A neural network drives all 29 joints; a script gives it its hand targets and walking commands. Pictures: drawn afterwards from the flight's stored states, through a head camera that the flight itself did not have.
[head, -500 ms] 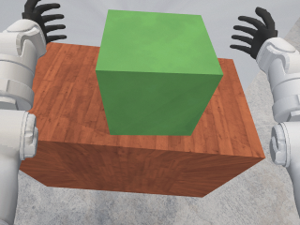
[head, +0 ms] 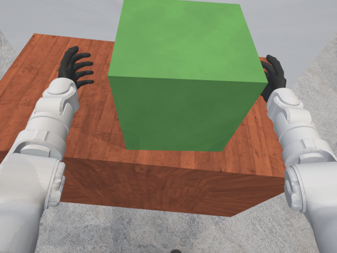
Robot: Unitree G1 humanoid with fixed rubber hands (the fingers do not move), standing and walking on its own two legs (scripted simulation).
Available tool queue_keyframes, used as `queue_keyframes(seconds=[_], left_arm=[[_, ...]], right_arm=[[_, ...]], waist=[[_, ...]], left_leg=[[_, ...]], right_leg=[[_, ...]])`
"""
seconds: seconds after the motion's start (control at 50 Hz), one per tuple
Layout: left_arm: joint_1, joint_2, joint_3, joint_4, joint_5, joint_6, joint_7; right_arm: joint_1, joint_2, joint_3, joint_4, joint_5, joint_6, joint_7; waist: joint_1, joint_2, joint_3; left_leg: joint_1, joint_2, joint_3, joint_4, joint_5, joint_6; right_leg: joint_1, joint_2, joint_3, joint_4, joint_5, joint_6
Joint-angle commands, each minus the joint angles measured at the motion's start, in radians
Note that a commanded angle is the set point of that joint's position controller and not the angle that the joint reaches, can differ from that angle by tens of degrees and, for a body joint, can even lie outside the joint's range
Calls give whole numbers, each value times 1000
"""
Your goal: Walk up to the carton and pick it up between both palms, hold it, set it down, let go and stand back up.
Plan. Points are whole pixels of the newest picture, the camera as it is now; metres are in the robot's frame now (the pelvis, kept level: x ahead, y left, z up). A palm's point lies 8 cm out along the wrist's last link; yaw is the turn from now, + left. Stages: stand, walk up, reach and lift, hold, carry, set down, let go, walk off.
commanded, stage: reach and lift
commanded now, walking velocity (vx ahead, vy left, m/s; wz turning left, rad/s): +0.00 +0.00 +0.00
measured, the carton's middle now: (178, 82) +0.53 -0.04 +0.06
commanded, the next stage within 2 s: none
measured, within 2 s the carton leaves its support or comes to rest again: neither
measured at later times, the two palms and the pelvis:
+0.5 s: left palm (87, 90) +0.48 +0.19 +0.08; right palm (271, 101) +0.45 -0.26 +0.09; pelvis -0.02 +0.00 -0.02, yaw +0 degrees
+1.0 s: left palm (103, 87) +0.49 +0.15 +0.08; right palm (258, 101) +0.45 -0.23 +0.08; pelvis -0.01 +0.00 -0.01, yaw +0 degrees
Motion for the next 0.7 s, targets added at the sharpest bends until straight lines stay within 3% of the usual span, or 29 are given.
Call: queue_keyframes(seconds=[0.0, 0.02, 0.04, 0.06, 0.1, 0.12, 0.14, 0.2, 0.24, 0.3, 0.34, 0.36, 0.4, 0.42, 0.46, 0.48, 0.5, 0.52, 0.54, 0.56, 0.58, 0.6, 0.62, 0.64, 0.66, 0.68], left_arm=[[-639, 200, 36, -200, -6, -139, -12], [-650, 213, 38, -185, 17, -153, -9], [-646, 223, 53, -140, 20, -166, -9], [-633, 213, 32, -106, 25, -182, -10], [-697, 224, 25, -118, -21, -195, 1], [-685, 227, 17, -62, -22, -205, -2], [-677, 205, -6, -15, -25, -208, -7], [-648, 187, -26, 37, -29, -238, -16], [-677, 169, -54, -14, -42, -264, -16], [-695, 157, -54, 35, -56, -279, -17], [-699, 146, -68, 90, -65, -275, -18], [-731, 138, -92, 68, -81, -282, -22], [-737, 153, -57, 43, -67, -303, -16], [-705, 144, -60, 26, -56, -309, -16], [-735, 126, -78, 26, -48, -303, -8], [-735, 130, -64, 58, -54, -298, -15], [-722, 116, -72, 55, -48, -300, -18], [-733, 118, -68, 52, -58, -302, -20], [-722, 142, -31, 58, -30, -305, -22], [-719, 148, -25, 92, -12, -305, -22], [-754, 142, -41, 91, -36, -305, -25], [-751, 124, -40, 72, -37, -309, -27], [-761, 108, -49, 9, -39, -319, -18], [-772, 98, -27, -17, -25, -327, -11], [-732, 131, 1, 21, 8, -321, -12], [-771, 114, -25, -24, -6, -323, -12]], right_arm=[[-619, -347, -51, -213, -2, -137, 1], [-628, -327, -51, -204, -3, -141, -3], [-641, -323, -31, -178, 6, -145, -1], [-619, -299, -9, -160, 24, -148, -2], [-671, -314, 6, -184, 46, -155, 2], [-660, -307, 9, -156, 46, -152, 3], [-657, -295, 24, -110, 49, -150, 5], [-635, -274, 69, -84, 75, -164, 11], [-636, -288, 51, -82, 86, -188, 11], [-651, -285, 41, -28, 71, -192, 17], [-653, -275, 44, -12, 56, -188, 16], [-689, -282, 22, -44, 31, -196, 9], [-693, -254, 21, -88, 29, -207, 3], [-666, -236, 31, -92, 47, -213, 4], [-652, -266, -5, -50, 23, -213, 3], [-688, -253, 12, -69, 33, -208, 2], [-688, -223, 33, -93, 35, -206, 0], [-686, -223, 7, -108, 21, -207, -1], [-689, -201, 18, -124, 14, -208, -7], [-710, -206, 12, -144, 0, -209, -14], [-719, -202, 3, -141, -22, -210, -26], [-702, -185, 2, -149, -15, -207, -34], [-692, -201, -24, -188, -29, -217, -39], [-696, -157, -17, -208, -27, -214, -38], [-654, -157, -12, -162, -35, -204, -44], [-657, -151, -41, -180, -54, -201, -46]], waist=[[-6, 39, -920], [-8, 53, -945], [15, 40, -955], [9, 57, -925], [8, 8, -938], [12, -5, -904], [0, -6, -860], [14, 19, -871], [8, 76, -891], [0, 37, -865], [-19, 8, -836], [-47, 1, -871], [-1, 5, -932], [-10, 22, -948], [-57, 50, -941], [-25, 18, -932], [-12, 27, -920], [-38, 4, -910], [6, -9, -938], [5, -23, -939], [-41, -41, -926], [-27, 8, -942], [-60, 9, -991], [-30, 13, -1029], [-26, 7, -977], [-78, 10, -1014]], left_leg=[[449, -37, 24, 91, 516, -44], [408, -42, 34, 84, 490, -42], [367, -40, 34, 86, 462, -32], [341, -34, 34, 75, 400, -24], [330, -38, 31, 71, 405, -23], [263, -40, 37, 65, 342, -16], [220, -42, 39, 57, 319, -8], [238, -40, 36, 74, 309, -7], [253, -37, 33, 90, 344, -22], [335, -32, 20, 107, 319, -37], [281, -32, 26, 108, 255, -15], [242, -41, 26, 112, 242, -17], [214, -47, 37, 123, 239, -13], [213, -47, 40, 127, 260, -9], [236, -48, 28, 111, 281, -31], [210, -46, 35, 128, 259, -26], [202, -51, 35, 118, 238, -18], [175, -57, 34, 121, 226, -10], [128, -60, 51, 116, 214, 4], [100, -59, 47, 101, 180, 11], [47, -64, 41, 87, 137, 15], [29, -70, 45, 78, 135, 13], [52, -66, 36, 79, 154, 3], [81, -69, 34, 85, 180, 3], [86, -69, 48, 89, 209, 4], [82, -73, 37, 78, 206, 5]], right_leg=[[530, -13, -23, 96, 738, 100], [575, -13, -14, 122, 785, 111], [605, -14, -5, 136, 768, 117], [605, -22, 0, 136, 701, 114], [578, -20, -3, 149, 723, 118], [582, -23, 6, 151, 693, 120], [595, -28, 8, 153, 669, 121], [571, -29, 4, 168, 648, 120], [542, -28, -1, 174, 631, 108], [392, -8, -29, 154, 519, 107], [398, -18, -15, 163, 471, 105], [424, -23, -11, 170, 485, 104], [462, -20, -9, 198, 527, 116], [490, -24, 1, 214, 569, 114], [468, -23, -12, 200, 577, 114], [453, -23, -10, 206, 559, 118], [483, -33, -5, 212, 554, 118], [499, -30, -3, 220, 577, 119], [556, -35, 11, 229, 616, 132], [588, -42, 23, 236, 609, 141], [635, -55, 27, 236, 619, 146], [677, -67, 44, 246, 647, 148], [670, -58, 38, 256, 663, 144], [648, -56, 39, 246, 651, 144], [662, -50, 44, 242, 693, 144], [687, -61, 37, 250, 744, 143]])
